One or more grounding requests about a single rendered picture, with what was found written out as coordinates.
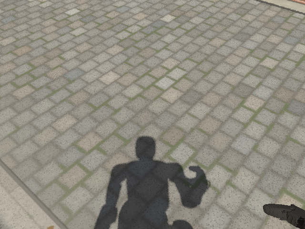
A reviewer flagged right robot hand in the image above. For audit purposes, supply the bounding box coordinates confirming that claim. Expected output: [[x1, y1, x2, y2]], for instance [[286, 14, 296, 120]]
[[263, 203, 305, 229]]

